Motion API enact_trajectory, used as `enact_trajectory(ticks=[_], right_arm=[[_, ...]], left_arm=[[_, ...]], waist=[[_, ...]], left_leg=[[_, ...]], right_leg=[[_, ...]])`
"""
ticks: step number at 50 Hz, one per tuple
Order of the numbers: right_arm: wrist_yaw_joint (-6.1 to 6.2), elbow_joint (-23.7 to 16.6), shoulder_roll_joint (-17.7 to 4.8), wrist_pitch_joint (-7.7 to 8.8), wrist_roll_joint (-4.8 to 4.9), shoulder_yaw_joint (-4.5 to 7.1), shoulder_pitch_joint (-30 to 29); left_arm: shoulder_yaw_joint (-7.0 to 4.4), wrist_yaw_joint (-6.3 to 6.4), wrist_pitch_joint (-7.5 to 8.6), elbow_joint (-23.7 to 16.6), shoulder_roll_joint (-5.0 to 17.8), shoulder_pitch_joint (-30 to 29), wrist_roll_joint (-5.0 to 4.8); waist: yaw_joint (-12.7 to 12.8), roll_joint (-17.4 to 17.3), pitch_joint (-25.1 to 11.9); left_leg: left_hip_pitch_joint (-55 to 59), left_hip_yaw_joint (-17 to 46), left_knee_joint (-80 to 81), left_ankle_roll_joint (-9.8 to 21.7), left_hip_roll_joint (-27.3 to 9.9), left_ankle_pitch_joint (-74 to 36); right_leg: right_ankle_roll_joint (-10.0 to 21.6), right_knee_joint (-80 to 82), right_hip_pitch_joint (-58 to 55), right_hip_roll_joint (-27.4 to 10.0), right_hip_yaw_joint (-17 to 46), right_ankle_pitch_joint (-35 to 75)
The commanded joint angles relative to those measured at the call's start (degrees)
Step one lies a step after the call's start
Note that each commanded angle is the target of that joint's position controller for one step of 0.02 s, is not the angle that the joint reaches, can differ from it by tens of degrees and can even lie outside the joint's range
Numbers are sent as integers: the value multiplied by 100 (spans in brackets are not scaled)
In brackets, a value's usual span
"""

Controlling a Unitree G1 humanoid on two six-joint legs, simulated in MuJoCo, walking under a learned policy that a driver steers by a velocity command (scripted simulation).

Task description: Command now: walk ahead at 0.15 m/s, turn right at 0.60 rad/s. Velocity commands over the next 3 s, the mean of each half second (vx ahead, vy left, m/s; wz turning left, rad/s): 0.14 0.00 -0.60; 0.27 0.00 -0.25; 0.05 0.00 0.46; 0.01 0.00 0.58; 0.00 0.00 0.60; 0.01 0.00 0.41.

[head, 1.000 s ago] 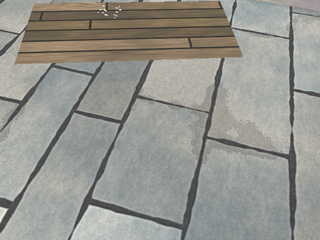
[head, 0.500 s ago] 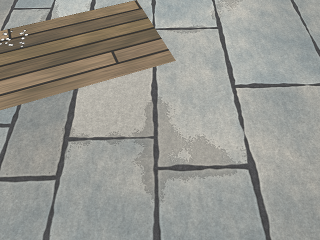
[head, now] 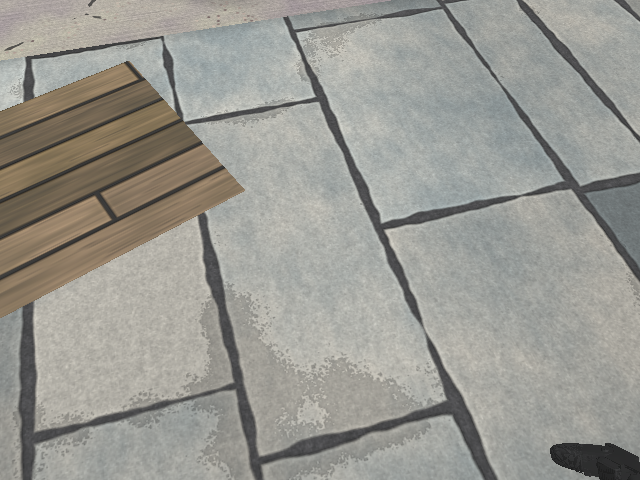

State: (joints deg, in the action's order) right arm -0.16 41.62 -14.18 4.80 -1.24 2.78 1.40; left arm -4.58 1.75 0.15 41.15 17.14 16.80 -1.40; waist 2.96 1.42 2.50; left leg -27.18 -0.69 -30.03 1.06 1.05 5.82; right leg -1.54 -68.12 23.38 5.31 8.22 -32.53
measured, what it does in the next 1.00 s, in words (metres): walks ahead, turning right: right foot, then left foot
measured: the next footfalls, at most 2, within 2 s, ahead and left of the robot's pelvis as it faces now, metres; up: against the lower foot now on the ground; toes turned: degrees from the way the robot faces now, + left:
right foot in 0.36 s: +0.07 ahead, -0.14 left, +0.00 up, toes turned -15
left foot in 0.80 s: +0.34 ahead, +0.00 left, +0.00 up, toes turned -27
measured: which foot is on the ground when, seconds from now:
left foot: down 0.00-0.36, up 0.38-0.78, down 0.80-1.00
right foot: up 0.00-0.34, down 0.36-0.84, up 0.86-1.00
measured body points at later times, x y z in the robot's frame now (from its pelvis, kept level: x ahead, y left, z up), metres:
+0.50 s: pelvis +0.06 -0.04 +0.02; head +0.07 -0.09 +0.47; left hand +0.24 +0.20 -0.06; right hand +0.13 -0.36 -0.10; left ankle +0.14 +0.10 -0.65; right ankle +0.03 -0.13 -0.72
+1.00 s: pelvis +0.23 -0.06 +0.02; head +0.27 -0.06 +0.47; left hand +0.46 +0.14 -0.09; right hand +0.25 -0.36 -0.09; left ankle +0.30 +0.02 -0.72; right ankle +0.14 -0.18 -0.66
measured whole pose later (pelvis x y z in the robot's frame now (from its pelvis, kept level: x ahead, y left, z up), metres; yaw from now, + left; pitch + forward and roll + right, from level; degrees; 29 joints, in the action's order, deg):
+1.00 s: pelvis +0.23 -0.06 +0.02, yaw -22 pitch +3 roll +0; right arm -1.7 45.4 -15.3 2.6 0.2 2.6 9.2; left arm -3.2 2.5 0.7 37.3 16.9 13.0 0.5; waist -0.6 1.3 1.9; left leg -18.1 3.2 -24.6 2.5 3.0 8.8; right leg -3.9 -57.5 25.9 0.4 3.4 -28.4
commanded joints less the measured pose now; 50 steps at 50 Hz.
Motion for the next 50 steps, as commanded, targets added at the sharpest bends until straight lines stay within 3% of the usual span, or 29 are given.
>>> enact_trajectory(ticks=[1, 3, 5, 8, 13, 15, 16, 17, 18, 19, 20, 21, 22, 23, 24, 26, 29, 34, 37, 39, 40, 41, 42, 43, 44, 46, 48, 50], right_arm=[[86, -314, -582, -181, -2, 128, 287], [97, -240, -773, -204, -63, 196, 188], [122, -184, -882, -194, -37, 248, 231], [166, -171, -1010, -270, 33, 300, 193], [131, -99, -1211, -406, 138, 362, 212], [119, -37, -1269, -447, 220, 379, 218], [109, 12, -1243, -472, 269, 382, 273], [90, 91, -1056, -497, 275, 341, 419], [36, 95, -683, -515, 202, 242, 433], [28, -346, -554, -453, 60, 192, 1], [14, -438, -893, -308, 150, 303, -460], [-26, -432, -1073, -220, 268, 372, -354], [-31, -258, -1136, -164, 242, 418, -115], [-17, -152, -1151, -122, 141, 436, -13], [-33, -96, -1077, -85, 89, 428, 18], [-82, -63, -926, -16, 105, 395, -36], [-117, -110, -742, 31, 128, 314, -305], [-197, -291, -733, 106, 216, 239, -682], [-244, -213, -832, 167, 135, 235, -366], [-242, -81, -838, 195, 47, 242, 37], [-212, -50, -930, 206, -29, 256, 265], [-199, -51, -1280, 209, -103, 302, 667], [-193, 137, -1572, 105, -103, 393, 1132], [-236, 204, -1219, 53, 114, 294, 1307], [-243, 170, -1114, 14, 232, 237, 1117], [-209, 37, -996, -75, 203, 173, 681], [-126, -2, -1148, -164, 158, 229, 552], [-53, -15, -1299, -256, 141, 306, 622]], left_arm=[[-252, 72, -202, -468, 839, 140, 11], [-169, 69, -287, -530, 456, 250, -1], [-125, 72, -271, -636, 324, 125, 28], [-96, 9, -263, -774, 342, -153, 60], [-130, -149, -329, -933, 475, -465, 61], [-160, -209, -338, -943, 475, -404, 73], [-188, -223, -335, -847, 469, -214, 72], [-265, -194, -332, -714, 587, 72, 71], [-389, -124, -311, -627, 969, 498, 63], [-514, -88, -256, -718, 1691, 707, 44], [-428, -139, -50, -763, 1458, 675, 194], [-335, -134, 96, -772, 1226, 366, 208], [-270, -114, 168, -813, 1034, 84, 141], [-208, -86, 177, -830, 874, -78, 86], [-159, -60, 188, -834, 797, -92, 105], [-150, -24, 234, -818, 781, 61, 142], [-199, 10, 272, -735, 891, 282, 92], [-257, -10, 227, -594, 1011, 565, -2], [-190, -24, 182, -507, 848, 524, 76], [-120, -11, 130, -493, 682, 414, 71], [-59, 1, 138, -507, 520, 399, 115], [23, 26, 162, -598, 316, 508, 261], [44, 65, 208, -592, 305, 964, 222], [-8, 72, 224, -561, 617, 928, 255], [-90, 48, 191, -548, 872, 654, 178], [-81, 51, 130, -661, 767, 86, 208], [-45, 98, 110, -740, 549, -70, 198], [-9, 145, 111, -738, 402, -115, 180]], waist=[[-254, -623, -959], [-140, -914, -664], [-180, -939, -784], [-248, -853, -1065], [-333, -1013, -858], [-235, -978, -825], [-164, -895, -880], [-106, -691, -891], [-6, 352, -706], [25, 1626, -434], [286, 1052, -407], [27, 954, -249], [-165, 800, -220], [-218, 778, -281], [-266, 740, -309], [-247, 573, -385], [-122, 603, -284], [79, 672, -77], [20, 822, -217], [-187, 777, -424], [-290, 638, -660], [-324, -110, -1304], [-300, -1538, -1756], [-380, -1706, -1687], [-377, -1131, -1226], [-328, -544, -678], [-222, -708, -587], [-231, -919, -758]], left_leg=[[1965, 1700, 1028, 1181, -1837, -1038], [1180, 983, 1417, 1140, -1497, -925], [1336, 739, 1493, 1301, -1639, -1403], [1576, 495, 1523, 1371, -1877, -1383], [1540, 98, 1503, 1150, -1961, -405], [1638, -22, 1217, 935, -1978, -192], [1476, -154, 1030, 752, -1898, 418], [1040, -334, 645, 477, -1698, 1281], [8, -882, -741, 15, -1158, 2155], [-1941, -833, -2348, -334, -181, 3223], [-2275, 276, -3054, -180, -224, 2889], [-2366, 471, -3072, -12, -385, 2228], [-2236, 468, -2967, 7, -496, 1688], [-2070, 465, -2759, -48, -533, 1289], [-1788, 413, -2640, -96, -494, 909], [-1491, 323, -2220, -185, -345, 295], [-1079, 313, -1190, -300, -183, -159], [-465, 382, -159, -364, -50, 30], [22, 228, 129, -221, -54, -3], [715, 27, 607, 0, 0, -409], [1309, 238, 719, 173, -224, -967], [2442, 1022, 338, 533, -1003, -2774], [3660, 2367, 383, 1525, -1782, -3295], [3612, 3293, 844, 1843, -2156, -2964], [3269, 3050, 900, 1697, -2061, -2283], [2438, 2328, 1011, 1444, -1630, -2092], [1873, 1938, 1103, 1282, -1267, -2239], [1761, 1817, 1082, 1320, -1133, -2496]], right_leg=[[-239, -720, 1452, -754, -178, 353], [-210, -133, 887, -755, -511, 644], [-211, 411, 828, -827, -603, 821], [-158, 1165, 560, -970, -646, 1299], [72, 2297, -47, -880, -969, 1457], [250, 3093, -398, -780, -1119, 1659], [389, 3561, -817, -641, -1257, 1869], [577, 3863, -1401, -519, -1190, 1842], [992, 4695, -2028, -1291, 112, 1548], [2006, 5267, -2393, -2485, 2570, 376], [2216, 5722, -2120, -2568, 3056, -284], [1949, 5812, -2042, -2423, 2672, -598], [1677, 5741, -1969, -2207, 2232, -332], [1512, 5724, -1937, -2030, 1917, 14], [1432, 5739, -1794, -1842, 1660, 372], [1390, 5746, -1771, -1655, 1350, 1026], [1343, 5690, -1647, -1487, 1055, 1509], [1401, 5446, -1383, -1502, 1298, 1442], [1275, 4947, -1660, -1581, 1271, 2798], [1031, 4425, -1758, -1404, 1115, 3561], [812, 3939, -1700, -1148, 911, 4006], [530, 2872, -1201, -770, 516, 3367], [77, 1363, 149, -188, -33, 1719], [-155, 438, 769, -157, -37, -428], [-209, -83, 1117, -384, -19, -343], [-252, 139, 1233, -645, -221, 122], [-251, 946, 773, -706, -328, 420], [-309, 1534, 477, -537, -474, 524]])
